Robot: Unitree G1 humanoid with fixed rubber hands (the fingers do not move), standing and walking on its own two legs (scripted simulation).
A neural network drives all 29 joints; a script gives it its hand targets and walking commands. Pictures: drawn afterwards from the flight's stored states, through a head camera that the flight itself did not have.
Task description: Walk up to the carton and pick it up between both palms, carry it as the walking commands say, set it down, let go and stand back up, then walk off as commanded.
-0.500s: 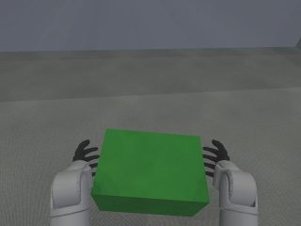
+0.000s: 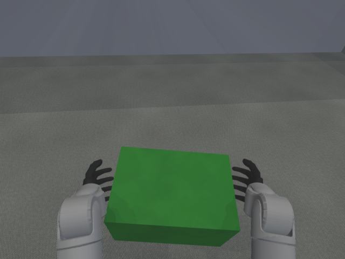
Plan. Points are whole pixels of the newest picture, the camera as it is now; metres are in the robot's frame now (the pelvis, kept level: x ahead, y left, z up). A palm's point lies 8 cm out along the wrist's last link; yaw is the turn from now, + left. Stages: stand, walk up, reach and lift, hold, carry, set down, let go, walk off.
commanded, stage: carry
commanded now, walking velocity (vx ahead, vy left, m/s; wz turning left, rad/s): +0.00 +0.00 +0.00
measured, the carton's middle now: (171, 197) +0.29 +0.00 +0.00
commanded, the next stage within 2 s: none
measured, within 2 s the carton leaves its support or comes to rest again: neither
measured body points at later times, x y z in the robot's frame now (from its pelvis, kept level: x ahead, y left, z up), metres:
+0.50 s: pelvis +0.01 -0.01 +0.00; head -0.01 +0.00 +0.45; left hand +0.28 +0.17 +0.07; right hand +0.28 -0.18 +0.07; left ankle +0.12 +0.10 -0.73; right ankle +0.03 -0.11 -0.73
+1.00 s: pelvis +0.03 -0.02 +0.00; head +0.00 -0.02 +0.45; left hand +0.30 +0.15 +0.07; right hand +0.30 -0.20 +0.07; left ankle +0.12 +0.10 -0.73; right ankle +0.03 -0.11 -0.73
